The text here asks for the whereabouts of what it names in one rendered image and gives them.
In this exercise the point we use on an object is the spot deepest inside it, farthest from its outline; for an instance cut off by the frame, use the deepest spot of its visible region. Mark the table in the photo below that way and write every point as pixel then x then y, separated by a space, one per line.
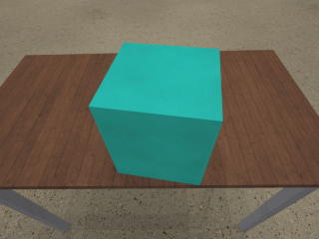
pixel 269 137

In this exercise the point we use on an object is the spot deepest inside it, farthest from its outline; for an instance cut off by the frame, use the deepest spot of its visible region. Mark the carton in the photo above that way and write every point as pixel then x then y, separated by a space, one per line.
pixel 159 110

